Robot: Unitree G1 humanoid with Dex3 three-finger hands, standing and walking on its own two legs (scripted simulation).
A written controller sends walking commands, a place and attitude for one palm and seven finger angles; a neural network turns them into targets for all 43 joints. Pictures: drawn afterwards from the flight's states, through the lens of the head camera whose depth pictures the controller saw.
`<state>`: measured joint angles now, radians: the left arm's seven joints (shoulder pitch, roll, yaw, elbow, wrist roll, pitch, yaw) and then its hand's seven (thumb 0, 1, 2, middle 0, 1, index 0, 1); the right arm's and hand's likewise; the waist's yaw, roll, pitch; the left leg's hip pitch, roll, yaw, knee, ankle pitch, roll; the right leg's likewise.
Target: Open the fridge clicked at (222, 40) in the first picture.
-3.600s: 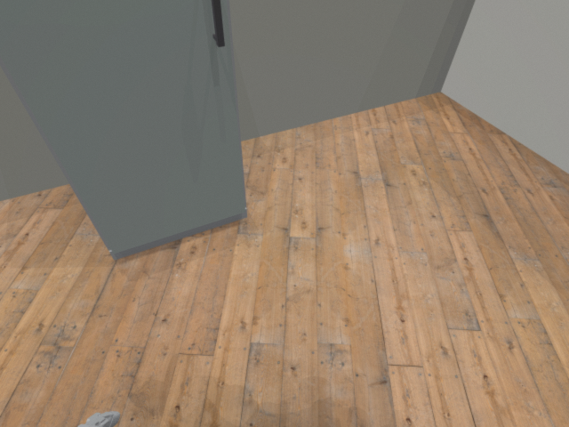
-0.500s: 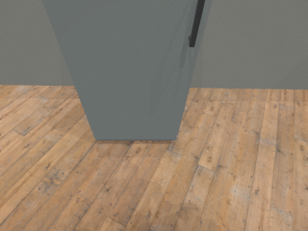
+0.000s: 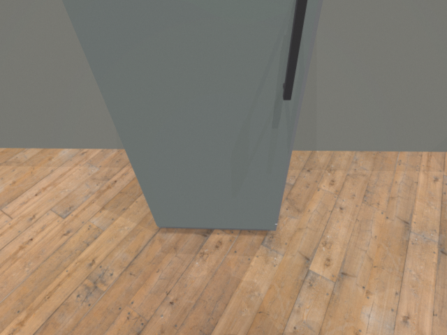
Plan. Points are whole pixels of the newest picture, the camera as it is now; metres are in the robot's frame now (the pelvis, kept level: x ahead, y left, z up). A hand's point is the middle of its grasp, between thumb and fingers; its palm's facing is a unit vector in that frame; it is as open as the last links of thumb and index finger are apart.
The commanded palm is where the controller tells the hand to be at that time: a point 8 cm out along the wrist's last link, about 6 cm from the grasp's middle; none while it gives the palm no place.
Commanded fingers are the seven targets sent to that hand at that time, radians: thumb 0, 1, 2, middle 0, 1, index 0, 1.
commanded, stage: take the last steps up to it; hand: right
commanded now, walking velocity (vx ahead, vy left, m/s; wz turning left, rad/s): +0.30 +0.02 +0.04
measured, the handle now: (292, 48) +0.69 -0.11 +0.20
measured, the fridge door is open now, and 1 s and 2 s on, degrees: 0 0 0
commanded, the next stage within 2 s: come to a stop and stand still in 0.38 s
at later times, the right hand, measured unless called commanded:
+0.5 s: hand (296, 302) +0.24 -0.13 -0.17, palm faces +0.06 +0.98 -0.21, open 7.1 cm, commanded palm none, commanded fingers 0.00 -0.90 -0.90 0.20 0.30 0.20 0.30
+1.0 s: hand (306, 323) +0.21 -0.15 -0.18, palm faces +0.04 +0.97 -0.25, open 7.3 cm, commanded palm none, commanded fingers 0.00 -0.90 -0.90 0.20 0.30 0.20 0.30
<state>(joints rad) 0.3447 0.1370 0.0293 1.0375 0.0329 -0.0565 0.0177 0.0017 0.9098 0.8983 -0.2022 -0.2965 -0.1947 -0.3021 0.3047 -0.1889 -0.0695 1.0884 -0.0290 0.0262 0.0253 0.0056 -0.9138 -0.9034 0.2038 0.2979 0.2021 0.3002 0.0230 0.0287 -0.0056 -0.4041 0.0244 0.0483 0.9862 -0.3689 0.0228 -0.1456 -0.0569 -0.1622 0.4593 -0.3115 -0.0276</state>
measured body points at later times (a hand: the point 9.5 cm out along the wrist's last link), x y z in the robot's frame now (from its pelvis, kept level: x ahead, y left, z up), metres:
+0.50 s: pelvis +0.16 +0.05 -0.01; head +0.18 +0.06 +0.44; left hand +0.14 +0.27 -0.17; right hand +0.24 -0.18 -0.15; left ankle +0.21 +0.14 -0.74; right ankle +0.12 -0.07 -0.67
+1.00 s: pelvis +0.17 +0.05 -0.01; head +0.20 +0.06 +0.44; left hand +0.27 +0.27 -0.17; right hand +0.20 -0.20 -0.16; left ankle +0.15 +0.17 -0.72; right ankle +0.27 -0.08 -0.74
